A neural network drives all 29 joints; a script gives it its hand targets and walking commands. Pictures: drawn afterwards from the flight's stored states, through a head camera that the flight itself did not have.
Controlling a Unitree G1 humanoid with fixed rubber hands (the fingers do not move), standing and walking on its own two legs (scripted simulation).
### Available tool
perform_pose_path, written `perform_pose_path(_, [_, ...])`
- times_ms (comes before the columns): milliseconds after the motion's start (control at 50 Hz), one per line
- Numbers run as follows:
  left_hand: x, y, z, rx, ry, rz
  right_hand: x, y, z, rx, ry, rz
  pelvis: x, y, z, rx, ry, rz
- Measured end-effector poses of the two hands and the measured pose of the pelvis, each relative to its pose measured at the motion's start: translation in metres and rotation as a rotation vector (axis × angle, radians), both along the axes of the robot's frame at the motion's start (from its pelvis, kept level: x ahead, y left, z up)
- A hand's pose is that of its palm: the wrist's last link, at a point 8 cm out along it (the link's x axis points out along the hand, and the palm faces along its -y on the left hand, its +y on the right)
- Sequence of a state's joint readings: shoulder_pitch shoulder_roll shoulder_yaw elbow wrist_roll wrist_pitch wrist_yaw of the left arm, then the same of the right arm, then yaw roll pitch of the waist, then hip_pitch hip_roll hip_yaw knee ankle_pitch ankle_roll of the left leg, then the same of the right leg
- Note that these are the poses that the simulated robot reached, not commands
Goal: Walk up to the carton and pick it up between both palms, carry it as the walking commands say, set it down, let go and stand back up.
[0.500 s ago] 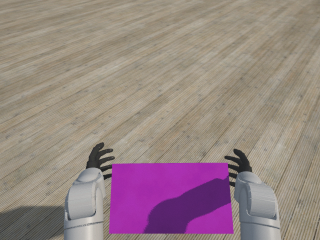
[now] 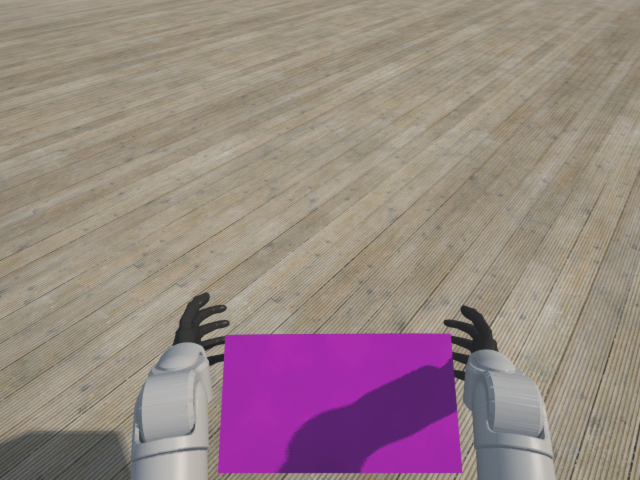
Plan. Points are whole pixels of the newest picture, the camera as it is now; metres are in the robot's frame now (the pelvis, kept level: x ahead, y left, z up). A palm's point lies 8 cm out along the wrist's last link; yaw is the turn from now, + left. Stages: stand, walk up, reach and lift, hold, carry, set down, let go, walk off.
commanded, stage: carry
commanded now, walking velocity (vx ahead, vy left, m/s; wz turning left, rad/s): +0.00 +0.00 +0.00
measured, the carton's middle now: (336, 388) +0.28 -0.01 -0.06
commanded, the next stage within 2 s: hold in 0.16 s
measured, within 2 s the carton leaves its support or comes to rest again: neither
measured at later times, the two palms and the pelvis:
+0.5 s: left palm (190, 368) +0.25 +0.17 +0.06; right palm (486, 383) +0.23 -0.18 +0.04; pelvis -0.01 +0.00 +0.02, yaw +5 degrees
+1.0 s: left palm (168, 374) +0.26 +0.21 +0.03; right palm (447, 373) +0.26 -0.15 +0.01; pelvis -0.04 +0.01 +0.01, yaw +4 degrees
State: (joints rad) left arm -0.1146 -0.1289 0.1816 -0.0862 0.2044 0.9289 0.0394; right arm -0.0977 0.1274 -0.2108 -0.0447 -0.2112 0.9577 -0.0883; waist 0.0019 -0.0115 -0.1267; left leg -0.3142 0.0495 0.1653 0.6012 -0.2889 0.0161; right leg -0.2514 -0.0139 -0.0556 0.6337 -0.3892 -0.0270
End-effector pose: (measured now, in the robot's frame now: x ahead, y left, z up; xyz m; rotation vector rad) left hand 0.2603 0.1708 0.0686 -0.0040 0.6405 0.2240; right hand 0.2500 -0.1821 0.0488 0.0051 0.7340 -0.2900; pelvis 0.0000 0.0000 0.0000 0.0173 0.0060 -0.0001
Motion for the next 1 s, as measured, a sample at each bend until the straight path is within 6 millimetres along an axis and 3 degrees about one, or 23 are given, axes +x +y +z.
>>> perform_pose_path(200, [-0.009,0.003,-0.013,-0.011,0.019,0.002,-0.006,0.003,-0.004,-0.007,0.021,-0.007,-0.003,0.001,0.001,-0.006,0.005,0.01])
perform_pose_path(280, [-0.008,0.005,-0.023,0.012,0.026,0.002,-0.005,0.005,-0.024,-0.045,0.068,0.067,-0.005,-0.001,0.009,-0.002,-0.05,0.022])
perform_pose_path(400, [-0.013,0.004,-0.02,-0.002,-0.039,0.0,-0.017,0.005,-0.027,-0.042,0.056,0.107,-0.008,-0.004,0.016,-0.007,-0.057,0.068])
perform_pose_path(580, [-0.01,-0.006,0.004,-0.002,-0.122,-0.039,-0.019,-0.006,-0.003,-0.037,-0.03,0.073,-0.022,-0.004,0.017,-0.011,-0.112,0.08])
perform_pose_path(700, [-0.012,-0.006,0.001,-0.011,-0.081,-0.031,-0.02,-0.007,-0.011,-0.005,0.009,0.066,-0.037,-0.002,0.013,-0.011,-0.138,0.073])
perform_pose_path(800, [-0.011,0.008,-0.007,-0.034,-0.08,-0.026,-0.014,0.007,-0.01,-0.052,0.01,0.099,-0.041,0.001,0.012,-0.002,-0.144,0.055])
perform_pose_path(920, [-0.008,0.031,-0.025,-0.041,-0.029,0.003,0.0,0.029,-0.026,-0.073,0.061,0.151,-0.043,0.006,0.008,-0.005,-0.113,0.058])
perform_pose_path(1000, [-0.004,0.035,-0.035,-0.024,-0.007,0.002,0.012,0.032,-0.038,-0.063,0.079,0.176,-0.044,0.012,0.007,-0.014,-0.067,0.069])
